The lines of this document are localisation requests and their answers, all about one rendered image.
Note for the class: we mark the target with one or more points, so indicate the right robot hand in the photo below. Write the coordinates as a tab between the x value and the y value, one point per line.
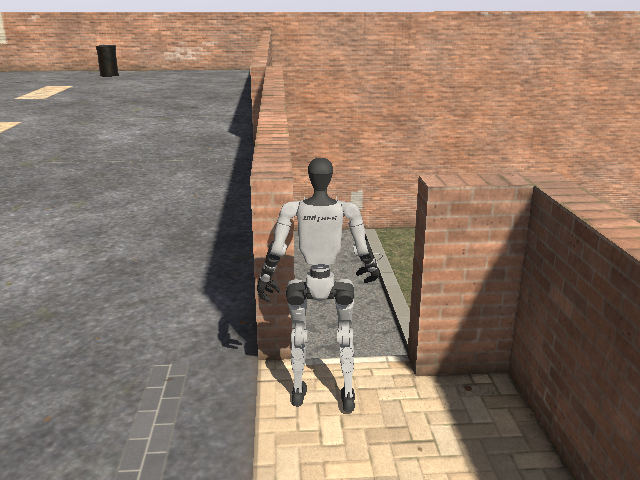
373	277

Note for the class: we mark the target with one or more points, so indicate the left robot hand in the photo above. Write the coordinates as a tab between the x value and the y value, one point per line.
264	286

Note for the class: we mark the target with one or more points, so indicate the robot left thigh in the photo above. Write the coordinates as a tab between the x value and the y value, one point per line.
297	302

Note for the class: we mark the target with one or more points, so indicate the robot right forearm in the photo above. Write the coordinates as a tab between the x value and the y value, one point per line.
368	260

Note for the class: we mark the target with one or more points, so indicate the left robot upper arm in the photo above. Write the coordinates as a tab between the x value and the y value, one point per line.
288	210

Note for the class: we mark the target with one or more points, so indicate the right robot upper arm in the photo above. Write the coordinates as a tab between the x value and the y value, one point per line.
352	212

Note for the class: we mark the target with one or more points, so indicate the robot left forearm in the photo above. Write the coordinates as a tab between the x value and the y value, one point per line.
269	266

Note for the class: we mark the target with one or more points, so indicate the robot right shin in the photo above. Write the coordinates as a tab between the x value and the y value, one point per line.
347	363

